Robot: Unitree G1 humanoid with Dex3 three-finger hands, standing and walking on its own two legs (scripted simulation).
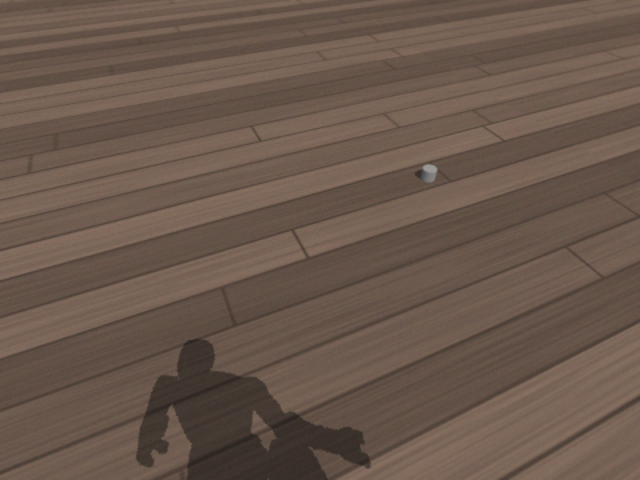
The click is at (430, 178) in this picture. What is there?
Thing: low tin
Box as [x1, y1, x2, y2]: [421, 164, 437, 182]
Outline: 427,164 424,165 422,168 421,179 429,182 434,180 437,169 435,166
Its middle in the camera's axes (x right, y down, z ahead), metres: +0.57 -0.36 +2.08
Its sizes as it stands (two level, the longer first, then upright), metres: 0.077 0.077 0.062
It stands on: the floor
